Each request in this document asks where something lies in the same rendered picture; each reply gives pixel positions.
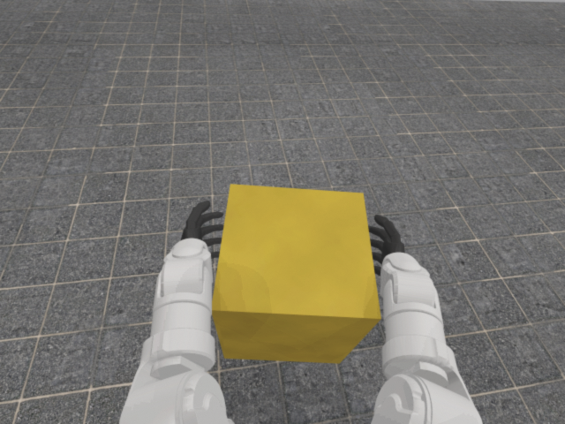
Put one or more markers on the left robot forearm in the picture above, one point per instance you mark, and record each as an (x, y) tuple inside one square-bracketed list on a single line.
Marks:
[(180, 339)]

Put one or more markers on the left robot upper arm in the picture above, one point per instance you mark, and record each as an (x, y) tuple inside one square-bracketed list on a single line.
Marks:
[(193, 397)]

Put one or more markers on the right robot forearm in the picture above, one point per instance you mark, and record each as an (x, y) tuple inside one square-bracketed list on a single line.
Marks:
[(415, 340)]

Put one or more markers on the right robot upper arm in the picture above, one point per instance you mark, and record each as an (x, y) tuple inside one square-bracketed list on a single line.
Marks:
[(411, 399)]

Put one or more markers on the left robot hand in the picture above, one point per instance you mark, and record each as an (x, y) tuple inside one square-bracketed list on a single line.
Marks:
[(193, 229)]

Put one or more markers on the right robot hand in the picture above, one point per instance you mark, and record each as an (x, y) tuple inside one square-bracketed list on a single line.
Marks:
[(392, 241)]

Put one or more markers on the carton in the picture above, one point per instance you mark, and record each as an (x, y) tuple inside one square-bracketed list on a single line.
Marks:
[(295, 278)]

